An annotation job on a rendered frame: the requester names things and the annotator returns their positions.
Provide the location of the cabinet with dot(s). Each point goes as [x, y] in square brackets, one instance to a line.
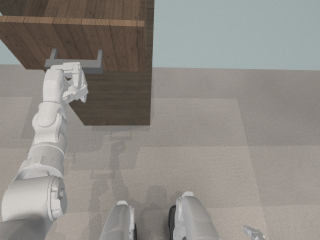
[114, 98]

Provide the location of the robot thigh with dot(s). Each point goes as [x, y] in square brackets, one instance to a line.
[120, 221]
[197, 221]

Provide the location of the left robot hand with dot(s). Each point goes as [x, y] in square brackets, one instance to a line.
[55, 84]

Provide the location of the robot left upper arm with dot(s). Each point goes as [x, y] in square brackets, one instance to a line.
[31, 206]

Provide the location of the left robot thigh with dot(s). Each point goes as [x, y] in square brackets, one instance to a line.
[120, 221]

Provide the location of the robot left forearm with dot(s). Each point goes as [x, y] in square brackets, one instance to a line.
[47, 152]

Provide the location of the right robot thigh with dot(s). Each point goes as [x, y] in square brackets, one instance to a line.
[197, 221]

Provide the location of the drawer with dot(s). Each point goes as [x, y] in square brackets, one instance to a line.
[78, 29]

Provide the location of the handle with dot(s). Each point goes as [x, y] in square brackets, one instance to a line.
[88, 66]

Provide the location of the right robot hand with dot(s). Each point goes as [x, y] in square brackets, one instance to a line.
[254, 234]

